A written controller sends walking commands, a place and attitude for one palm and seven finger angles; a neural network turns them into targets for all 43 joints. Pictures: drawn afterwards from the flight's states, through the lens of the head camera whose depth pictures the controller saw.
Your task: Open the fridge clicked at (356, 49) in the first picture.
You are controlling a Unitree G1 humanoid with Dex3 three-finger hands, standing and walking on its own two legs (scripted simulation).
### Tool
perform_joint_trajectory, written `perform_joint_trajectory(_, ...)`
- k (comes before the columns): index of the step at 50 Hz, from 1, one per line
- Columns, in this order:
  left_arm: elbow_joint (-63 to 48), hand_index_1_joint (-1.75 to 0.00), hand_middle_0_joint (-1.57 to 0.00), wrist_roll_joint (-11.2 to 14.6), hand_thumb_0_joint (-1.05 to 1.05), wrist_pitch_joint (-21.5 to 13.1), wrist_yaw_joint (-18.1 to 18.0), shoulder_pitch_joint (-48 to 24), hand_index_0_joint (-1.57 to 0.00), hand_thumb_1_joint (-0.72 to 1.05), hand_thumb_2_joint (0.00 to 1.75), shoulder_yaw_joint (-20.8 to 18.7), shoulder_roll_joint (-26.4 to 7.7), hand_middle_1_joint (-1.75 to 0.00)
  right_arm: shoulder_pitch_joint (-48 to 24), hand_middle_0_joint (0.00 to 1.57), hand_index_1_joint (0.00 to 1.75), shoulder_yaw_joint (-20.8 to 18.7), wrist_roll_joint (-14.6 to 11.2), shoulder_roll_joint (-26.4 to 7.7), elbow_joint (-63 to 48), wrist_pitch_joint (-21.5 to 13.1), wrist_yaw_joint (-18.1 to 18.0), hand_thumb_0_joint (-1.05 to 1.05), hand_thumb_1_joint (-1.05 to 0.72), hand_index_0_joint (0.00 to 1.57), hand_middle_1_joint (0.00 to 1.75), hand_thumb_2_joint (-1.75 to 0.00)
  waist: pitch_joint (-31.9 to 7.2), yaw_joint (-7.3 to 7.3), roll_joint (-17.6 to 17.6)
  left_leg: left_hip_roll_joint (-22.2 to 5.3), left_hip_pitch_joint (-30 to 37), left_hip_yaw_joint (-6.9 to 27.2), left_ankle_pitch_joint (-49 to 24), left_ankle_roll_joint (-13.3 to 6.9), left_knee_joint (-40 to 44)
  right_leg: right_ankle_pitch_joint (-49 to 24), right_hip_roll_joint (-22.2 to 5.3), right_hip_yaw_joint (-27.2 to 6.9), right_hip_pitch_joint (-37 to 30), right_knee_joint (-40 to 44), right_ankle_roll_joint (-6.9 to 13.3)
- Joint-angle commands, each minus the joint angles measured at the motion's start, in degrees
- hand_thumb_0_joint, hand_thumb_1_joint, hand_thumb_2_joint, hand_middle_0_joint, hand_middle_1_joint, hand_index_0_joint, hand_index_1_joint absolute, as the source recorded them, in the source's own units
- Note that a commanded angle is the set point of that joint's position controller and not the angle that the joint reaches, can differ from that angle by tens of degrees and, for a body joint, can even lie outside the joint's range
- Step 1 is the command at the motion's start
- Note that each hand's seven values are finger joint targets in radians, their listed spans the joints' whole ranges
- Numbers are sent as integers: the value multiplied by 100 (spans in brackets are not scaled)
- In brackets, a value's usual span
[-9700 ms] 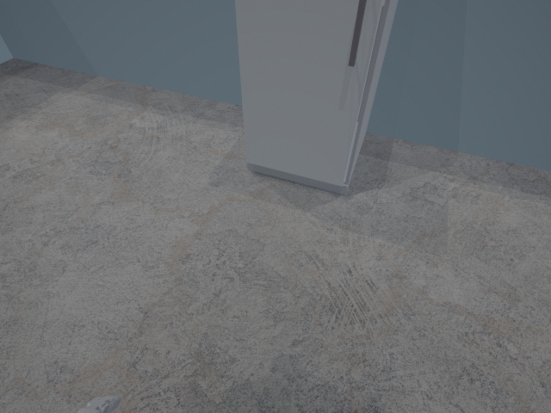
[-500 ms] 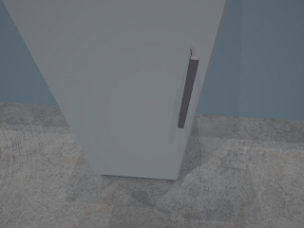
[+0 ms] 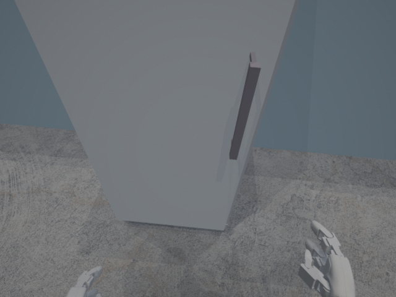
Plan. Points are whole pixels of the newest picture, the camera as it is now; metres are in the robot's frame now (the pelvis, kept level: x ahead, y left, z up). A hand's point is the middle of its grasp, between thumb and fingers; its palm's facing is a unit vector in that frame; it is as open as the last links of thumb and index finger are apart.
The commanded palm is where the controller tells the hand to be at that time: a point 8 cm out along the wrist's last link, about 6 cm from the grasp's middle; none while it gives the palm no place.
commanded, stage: raise the hand to about handle height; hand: right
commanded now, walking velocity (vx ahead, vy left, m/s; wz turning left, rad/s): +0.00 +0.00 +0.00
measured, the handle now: (241, 113) +0.51 -0.05 +0.10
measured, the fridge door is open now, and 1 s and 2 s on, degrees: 0 0 0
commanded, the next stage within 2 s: move the hooked fingers beside the handle in 1.90 s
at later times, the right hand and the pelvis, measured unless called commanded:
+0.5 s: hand (316, 273) +0.19 -0.19 +0.02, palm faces -0.05 +0.99 -0.10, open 10.3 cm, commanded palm +0.16 -0.26 +0.03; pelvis -0.04 +0.00 -0.06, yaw -1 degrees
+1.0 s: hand (363, 241) +0.24 -0.26 +0.07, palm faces +0.10 +0.99 -0.07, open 13.2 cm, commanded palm +0.21 -0.31 +0.09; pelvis +0.00 -0.02 -0.02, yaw +0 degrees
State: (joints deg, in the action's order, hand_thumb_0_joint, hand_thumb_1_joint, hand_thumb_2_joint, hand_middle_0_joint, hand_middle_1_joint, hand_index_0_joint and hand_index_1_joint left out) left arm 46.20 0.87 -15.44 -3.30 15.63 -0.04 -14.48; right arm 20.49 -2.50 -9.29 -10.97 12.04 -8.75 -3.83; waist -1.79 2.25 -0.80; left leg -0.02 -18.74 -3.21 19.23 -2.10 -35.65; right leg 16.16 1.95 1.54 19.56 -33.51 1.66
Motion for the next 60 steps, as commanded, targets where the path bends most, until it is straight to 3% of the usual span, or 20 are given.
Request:
perform_joint_trajectory(1,-1338,-30,-20,-118,0,-586,249,-608,-20,90,90,-364,-591,-30,1489,22,47,-140,-352,330,-281,-1419,817,0,-64,22,47,-79,-304,-510,1459,-186,-1169,130,-649,158,-522,-352,-100,-283,1119,-859,-100)
perform_joint_trajectory(4,-1691,-30,-20,-200,0,-523,487,-869,-20,90,90,-466,-725,-30,1611,22,51,-704,-618,-169,-509,-2528,1822,0,-57,22,51,-76,-657,-644,696,-195,-1495,347,-1015,13,-1516,-201,23,-177,2028,-1770,-236)
perform_joint_trajectory(5,-1841,-30,-20,-170,0,-450,524,-844,-20,90,90,-524,-737,-30,1840,22,53,-1185,-471,-683,-599,-2532,1900,0,-55,22,53,-75,-944,-847,144,-174,-1324,453,-1138,-70,-1708,-356,50,-80,2075,-1867,-205)
perform_joint_trajectory(6,-2152,-30,-20,-160,0,-367,531,-1045,-20,90,90,-517,-783,-30,1792,23,54,-1120,-407,-790,-1088,-2348,1932,0,-53,23,54,-74,-1242,-927,-190,-131,-1312,427,-983,-86,-1782,-369,71,52,2056,-1869,-152)
perform_joint_trajectory(7,-2370,-30,-20,-134,0,-287,515,-1114,-20,90,90,-493,-754,-30,1514,23,55,-1031,-373,-830,-1505,-2098,1900,0,-50,23,55,-73,-1250,-873,-431,-106,-1451,409,-670,-80,-1772,-237,71,99,2044,-1863,-117)
perform_joint_trajectory(9,-2614,-30,-20,-91,0,-175,421,-1019,-20,90,90,-436,-687,-30,836,23,58,-1060,-442,-877,-2293,-1720,1670,0,-46,23,58,-71,-1378,-661,-374,-67,-1600,492,-177,15,-1557,37,57,26,1974,-1902,-34)
perform_joint_trajectory(10,-2597,-30,-20,-89,0,-146,368,-898,-20,90,90,-404,-656,-30,312,23,60,-1063,-487,-862,-2649,-1659,1511,0,-43,23,60,-70,-1249,-451,-71,7,-1897,448,292,58,-1492,321,-28,-149,2081,-1914,-6)
perform_joint_trajectory(12,-2627,-30,-20,-84,0,-176,229,-780,-20,90,90,-367,-640,-30,-420,24,63,-1097,-555,-914,-3594,-1826,1226,0,-39,24,63,-68,-1358,-252,-220,20,-2032,482,602,81,-1393,466,-123,-296,1861,-2023,26)
perform_joint_trajectory(15,-2333,-30,-20,-84,0,-367,43,-708,-20,90,90,-210,-624,-30,-1465,24,68,-568,-574,-746,-4222,-2298,1194,0,-32,24,68,-65,-1269,139,-402,96,-2451,495,697,78,-1369,579,-196,-509,1678,-2253,67)
perform_joint_trajectory(18,-2042,-30,-20,-25,0,-565,-113,-561,-20,90,90,-153,-747,-30,-1105,25,72,-380,-614,-847,-3514,-2274,1622,0,-25,25,72,-62,-1082,229,-131,109,-2386,547,864,107,-1213,739,-237,-572,1794,-2237,55)
perform_joint_trajectory(22,-2036,-30,-20,133,0,-485,-261,-575,-20,90,90,-68,-790,-30,-645,25,78,-909,-664,-1365,-2202,-1044,2162,0,-15,25,78,-58,-862,-60,101,-33,-1882,774,1621,182,-619,1035,-187,-499,2032,-1851,-2)
perform_joint_trajectory(26,-2294,-30,-20,174,0,-351,-319,-768,-20,90,90,-41,-662,-30,-247,26,84,-1896,-953,-1704,-2260,67,2007,0,-6,26,84,-54,-1531,-636,113,-161,-869,718,1197,191,-417,470,-105,-442,1601,-1397,-59)
perform_joint_trajectory(30,-2185,-30,-20,88,0,-505,-312,-788,-20,90,90,-17,-557,-30,-603,27,90,-2215,-1152,-1646,-3027,-288,1441,0,3,27,90,-50,-1361,-590,155,-39,-747,419,305,158,-508,-58,-175,-520,1306,-1182,-115)
perform_joint_trajectory(35,-1882,-30,-20,18,0,-747,-173,-531,-20,90,90,-74,-752,-30,-878,27,98,-1349,-841,-1246,-2892,-1105,1516,0,15,27,98,-45,-842,-208,-319,117,-1328,168,43,99,-729,-51,-217,-571,942,-1084,-90)
perform_joint_trajectory(40,-1890,-30,-20,133,0,-732,-273,-425,-20,90,90,-136,-927,-30,-758,28,105,-1690,-868,-1765,-2555,-603,1918,0,27,28,105,-40,-1075,-311,-262,106,-911,153,-67,119,-505,-59,-186,-557,721,-830,-73)
perform_joint_trajectory(45,-1881,-30,-20,126,0,-626,-375,-552,-20,90,90,-101,-865,-30,-1408,29,112,-2386,-1044,-2231,-2983,-375,1779,0,38,29,112,-35,-1401,-502,-434,131,-401,24,-830,89,-464,-864,-200,-556,189,-606,-130)
perform_joint_trajectory(49,-1757,-30,-20,152,0,-599,-337,-590,-20,90,90,-49,-821,-30,-1702,30,118,-2190,-1113,-1939,-2683,-395,1833,0,48,30,118,-31,-1046,-411,-600,177,-443,-38,-1100,75,-350,-1165,-232,-585,-72,-470,-215)
perform_joint_trajectory(53,-1718,-30,-20,213,0,-525,-360,-603,-20,90,90,-13,-869,-30,-1950,30,120,-1974,-1084,-1927,-2063,12,2237,0,50,30,120,-30,-789,-380,-397,164,-299,4,-1224,89,-119,-1138,-240,-561,-107,-320,-186)
perform_joint_trajectory(58,-1781,-30,-20,269,0,-390,-485,-766,-20,90,90,35,-887,-30,-2757,30,120,-2295,-1172,-2385,-1883,548,2573,0,50,30,120,-30,-951,-437,-137,147,24,54,-1275,100,150,-1084,-223,-543,-287,-122,-133)
perform_joint_trajectory(60,-1743,-30,-20,249,0,-374,-518,-838,-20,90,90,46,-880,-30,-3197,30,120,-2540,-1204,-2649,-1996,527,2547,0,50,30,120,-30,-1097,-476,-343,140,165,94,-1330,69,222,-1191,-214,-521,-493,-98,-133)
